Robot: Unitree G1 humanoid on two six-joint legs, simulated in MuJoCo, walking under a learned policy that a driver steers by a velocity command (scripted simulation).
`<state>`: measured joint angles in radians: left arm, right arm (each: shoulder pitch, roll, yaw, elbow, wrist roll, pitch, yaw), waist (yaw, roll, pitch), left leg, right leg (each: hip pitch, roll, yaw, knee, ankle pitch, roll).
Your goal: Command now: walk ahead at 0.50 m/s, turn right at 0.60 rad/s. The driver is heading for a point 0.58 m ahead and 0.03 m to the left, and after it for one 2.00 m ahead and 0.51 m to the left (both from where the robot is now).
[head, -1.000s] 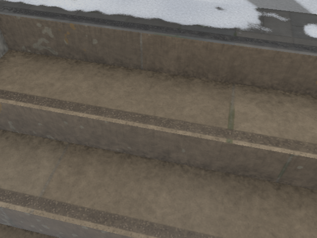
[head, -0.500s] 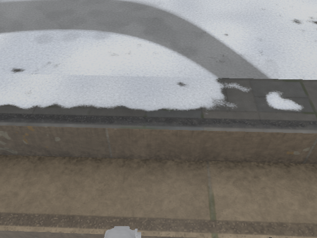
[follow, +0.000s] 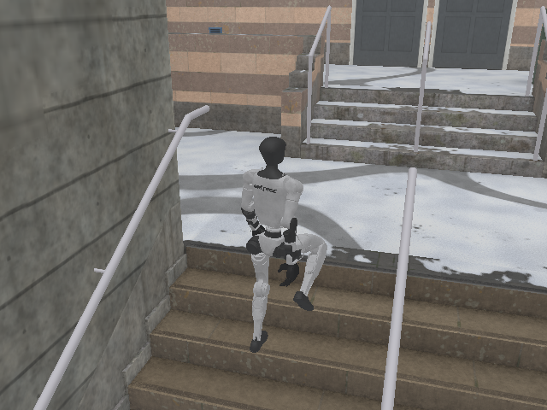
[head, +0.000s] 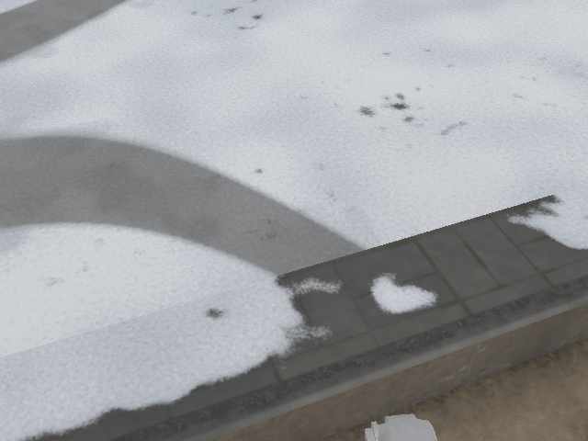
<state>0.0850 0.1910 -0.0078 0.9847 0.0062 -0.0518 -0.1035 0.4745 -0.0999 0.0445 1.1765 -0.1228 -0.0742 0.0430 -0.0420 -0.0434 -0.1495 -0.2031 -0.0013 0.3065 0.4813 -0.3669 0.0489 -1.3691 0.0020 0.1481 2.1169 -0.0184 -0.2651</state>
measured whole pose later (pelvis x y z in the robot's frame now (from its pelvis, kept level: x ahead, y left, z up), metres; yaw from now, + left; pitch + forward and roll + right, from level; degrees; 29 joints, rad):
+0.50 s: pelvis +0.30 -0.05 +0.14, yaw -6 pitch +5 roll -4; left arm 0.37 0.20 0.03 1.16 0.07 -0.04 -0.05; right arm 0.18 -0.23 -0.02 0.93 -0.03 -0.08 0.09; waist 0.00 0.03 -0.12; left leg -1.03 -0.01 -0.18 2.09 -0.14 0.22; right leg -0.46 0.08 -0.13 0.75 -0.38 -0.08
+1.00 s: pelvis +0.54 -0.01 +0.30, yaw +9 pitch +7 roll +1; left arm 0.07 0.25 0.02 0.81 0.05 -0.09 -0.01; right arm 0.26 -0.22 -0.03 0.96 -0.04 -0.09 0.01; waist -0.02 -0.01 -0.13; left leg -0.61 -0.14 -0.02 0.77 -0.28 0.10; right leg -0.89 0.00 0.18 1.54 -0.26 0.00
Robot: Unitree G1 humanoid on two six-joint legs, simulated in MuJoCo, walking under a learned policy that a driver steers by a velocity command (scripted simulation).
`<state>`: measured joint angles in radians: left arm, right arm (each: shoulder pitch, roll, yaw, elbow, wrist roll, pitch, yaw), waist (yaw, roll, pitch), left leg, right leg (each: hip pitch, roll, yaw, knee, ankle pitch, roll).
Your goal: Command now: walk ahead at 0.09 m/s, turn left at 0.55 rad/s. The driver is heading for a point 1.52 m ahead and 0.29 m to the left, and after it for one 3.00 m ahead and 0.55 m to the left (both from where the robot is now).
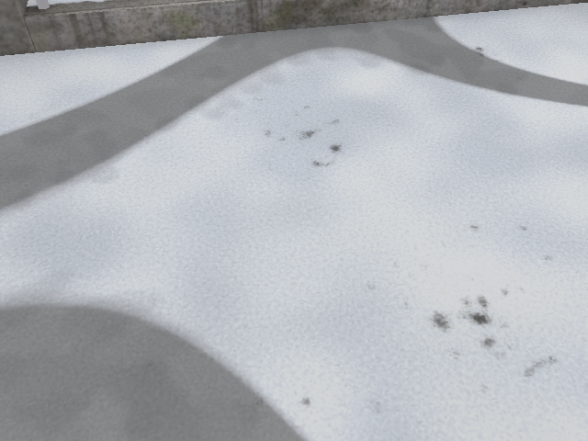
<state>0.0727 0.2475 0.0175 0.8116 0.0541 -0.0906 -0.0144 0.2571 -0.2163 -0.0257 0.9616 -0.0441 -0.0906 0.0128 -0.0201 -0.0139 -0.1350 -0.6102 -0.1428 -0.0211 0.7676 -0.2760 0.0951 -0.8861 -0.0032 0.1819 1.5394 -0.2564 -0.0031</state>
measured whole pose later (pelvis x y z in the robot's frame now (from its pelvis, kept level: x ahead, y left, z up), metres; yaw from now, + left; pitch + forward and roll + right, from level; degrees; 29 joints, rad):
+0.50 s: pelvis +0.07 -0.05 +0.03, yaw +18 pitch +3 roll +1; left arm 0.18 0.19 0.03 0.65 0.02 -0.01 0.08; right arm 0.16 -0.28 -0.06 0.61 0.02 0.04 -0.02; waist 0.03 0.05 0.01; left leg -0.68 0.00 -0.04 1.28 -0.36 -0.08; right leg -0.39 -0.05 -0.06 0.55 -0.22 -0.02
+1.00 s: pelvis +0.07 -0.02 +0.03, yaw +26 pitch +1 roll +0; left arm 0.17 0.22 0.05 0.71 0.00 0.01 0.04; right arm 0.17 -0.16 0.00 0.57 -0.02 0.00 -0.02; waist -0.01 -0.02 -0.02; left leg -0.33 -0.02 0.01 0.55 -0.24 0.04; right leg -0.39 -0.06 0.02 0.76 -0.36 0.08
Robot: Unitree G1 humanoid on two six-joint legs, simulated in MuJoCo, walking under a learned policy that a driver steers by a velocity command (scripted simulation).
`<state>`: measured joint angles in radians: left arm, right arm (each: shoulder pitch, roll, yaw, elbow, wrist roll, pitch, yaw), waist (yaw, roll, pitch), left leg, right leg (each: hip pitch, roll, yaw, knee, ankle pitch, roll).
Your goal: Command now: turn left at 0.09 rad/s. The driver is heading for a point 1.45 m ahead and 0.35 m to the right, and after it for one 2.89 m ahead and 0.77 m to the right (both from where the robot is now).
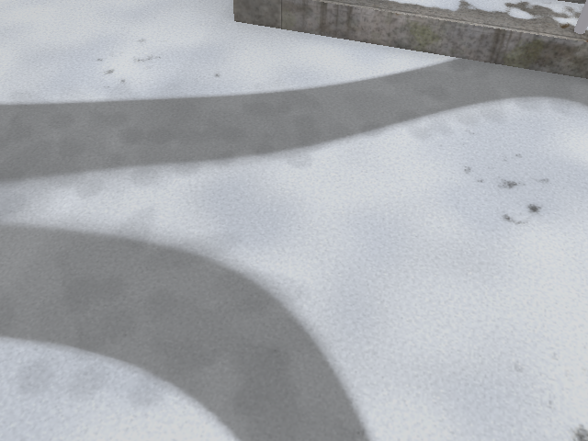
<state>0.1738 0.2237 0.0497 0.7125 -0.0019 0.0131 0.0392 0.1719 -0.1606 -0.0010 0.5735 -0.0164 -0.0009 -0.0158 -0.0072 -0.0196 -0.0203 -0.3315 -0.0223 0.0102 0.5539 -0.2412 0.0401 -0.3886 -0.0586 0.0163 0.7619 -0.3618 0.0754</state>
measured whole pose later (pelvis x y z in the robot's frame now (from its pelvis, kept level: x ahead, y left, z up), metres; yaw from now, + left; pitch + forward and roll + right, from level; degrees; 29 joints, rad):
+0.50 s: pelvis +0.01 -0.02 +0.00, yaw +0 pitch -1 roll -1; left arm 0.24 0.17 0.02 0.82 0.01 -0.01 0.02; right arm 0.24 -0.18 -0.03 0.75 -0.01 0.00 -0.01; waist 0.00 0.00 0.00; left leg -0.27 0.01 -0.01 0.54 -0.27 0.00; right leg -0.21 -0.01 0.00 0.51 -0.28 0.02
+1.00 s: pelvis +0.03 -0.01 +0.01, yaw -1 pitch -1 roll +0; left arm 0.31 0.19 0.02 0.99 0.01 0.00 0.04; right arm 0.27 -0.19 -0.01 0.90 -0.01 0.00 -0.02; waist -0.01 0.00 0.01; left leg -0.21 0.00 0.01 0.46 -0.24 0.02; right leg -0.16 -0.03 0.02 0.42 -0.26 0.04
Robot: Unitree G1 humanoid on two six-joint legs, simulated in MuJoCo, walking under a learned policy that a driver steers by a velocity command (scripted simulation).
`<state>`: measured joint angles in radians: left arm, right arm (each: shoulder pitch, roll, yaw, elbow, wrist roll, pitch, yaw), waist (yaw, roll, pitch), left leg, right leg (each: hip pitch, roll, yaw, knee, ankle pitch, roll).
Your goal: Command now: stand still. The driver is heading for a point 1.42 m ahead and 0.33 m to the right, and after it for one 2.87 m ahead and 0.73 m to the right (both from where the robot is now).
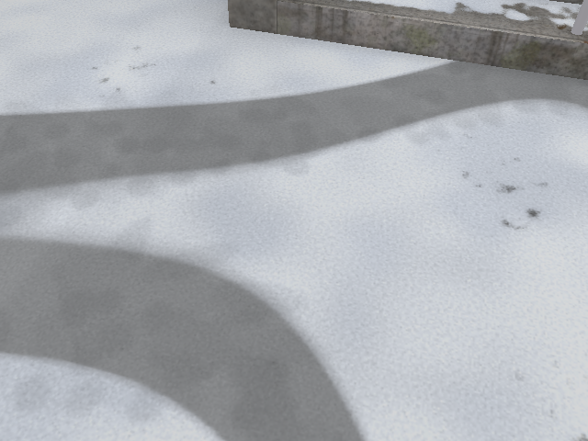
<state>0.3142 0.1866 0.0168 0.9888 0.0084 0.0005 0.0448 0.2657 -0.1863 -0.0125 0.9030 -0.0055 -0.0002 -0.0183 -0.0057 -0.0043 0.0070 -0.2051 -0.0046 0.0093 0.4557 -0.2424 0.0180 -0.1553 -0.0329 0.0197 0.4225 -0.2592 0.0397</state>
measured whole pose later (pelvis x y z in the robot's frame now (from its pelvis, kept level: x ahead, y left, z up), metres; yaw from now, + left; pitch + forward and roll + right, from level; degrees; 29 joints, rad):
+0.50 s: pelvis +0.06 -0.04 +0.00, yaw +0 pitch +2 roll -1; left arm 0.39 0.18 0.02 0.93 0.08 -0.14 -0.01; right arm 0.27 -0.24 -0.05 0.91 -0.06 -0.08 0.02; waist 0.04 0.02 -0.03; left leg -0.48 -0.01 -0.08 1.12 -0.37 0.14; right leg -0.05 0.03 -0.05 0.28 -0.26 -0.05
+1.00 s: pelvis +0.33 +0.00 +0.00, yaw -1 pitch +2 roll +2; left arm 0.24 0.25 0.05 0.86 -0.03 -0.11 0.00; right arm 0.35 -0.20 -0.04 1.00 0.00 -0.10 0.02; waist -0.03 -0.03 0.00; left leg -0.20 -0.07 0.09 0.35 -0.18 0.07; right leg -0.63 -0.07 0.05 1.27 -0.28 -0.05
